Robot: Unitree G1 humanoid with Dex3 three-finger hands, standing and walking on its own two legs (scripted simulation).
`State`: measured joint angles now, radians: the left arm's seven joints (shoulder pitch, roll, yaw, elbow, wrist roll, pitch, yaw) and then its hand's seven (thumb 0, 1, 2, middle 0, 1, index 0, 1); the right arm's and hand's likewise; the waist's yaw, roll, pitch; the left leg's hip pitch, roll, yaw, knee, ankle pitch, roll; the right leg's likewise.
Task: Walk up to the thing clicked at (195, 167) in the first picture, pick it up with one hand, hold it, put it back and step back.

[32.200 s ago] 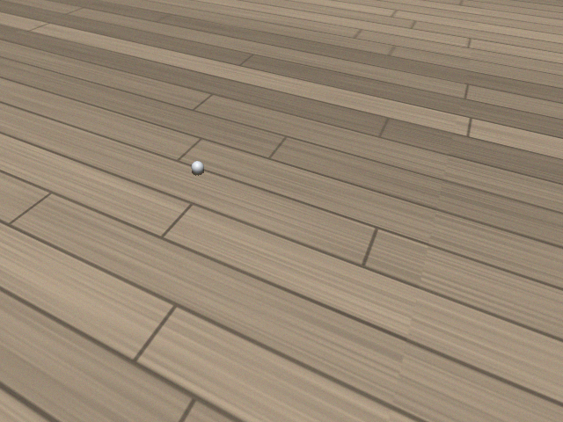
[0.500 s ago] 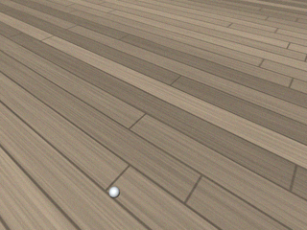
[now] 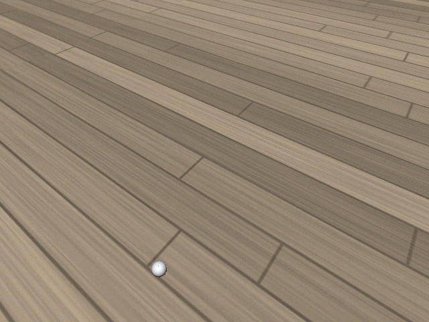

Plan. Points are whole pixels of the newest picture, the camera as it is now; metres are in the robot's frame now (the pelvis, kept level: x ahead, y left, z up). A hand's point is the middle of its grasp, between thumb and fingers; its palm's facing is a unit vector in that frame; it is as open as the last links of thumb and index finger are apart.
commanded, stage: stand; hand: left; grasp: from above
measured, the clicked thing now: (158, 268) +0.52 +0.28 -0.75
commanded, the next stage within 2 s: step back in 0.84 s
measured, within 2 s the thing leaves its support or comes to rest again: neither
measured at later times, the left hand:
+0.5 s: hand out of the picture +0.06 +0.25 -0.16, palm faces +0.01 -0.94 -0.34, open 7.4 cm
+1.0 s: hand out of the picture +0.07 +0.27 -0.16, palm faces +0.02 -0.93 -0.37, open 7.4 cm
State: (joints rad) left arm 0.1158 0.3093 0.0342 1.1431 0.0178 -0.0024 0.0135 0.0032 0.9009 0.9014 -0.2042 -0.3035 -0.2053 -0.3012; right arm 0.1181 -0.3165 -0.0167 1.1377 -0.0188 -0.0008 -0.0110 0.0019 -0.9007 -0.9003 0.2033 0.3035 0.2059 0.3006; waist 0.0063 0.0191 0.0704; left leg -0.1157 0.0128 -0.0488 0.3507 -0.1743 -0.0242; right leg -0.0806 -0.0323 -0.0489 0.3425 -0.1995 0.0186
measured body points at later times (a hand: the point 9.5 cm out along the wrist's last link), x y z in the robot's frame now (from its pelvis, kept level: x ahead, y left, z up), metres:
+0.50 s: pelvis +0.00 +0.00 +0.00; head +0.01 -0.01 +0.45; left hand +0.06 +0.29 -0.13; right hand +0.07 -0.30 -0.14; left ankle +0.01 +0.14 -0.75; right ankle -0.01 -0.13 -0.75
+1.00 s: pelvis -0.02 +0.01 -0.01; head +0.04 +0.00 +0.44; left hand +0.07 +0.32 -0.14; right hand +0.08 -0.31 -0.14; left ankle +0.00 +0.13 -0.72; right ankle -0.01 -0.13 -0.75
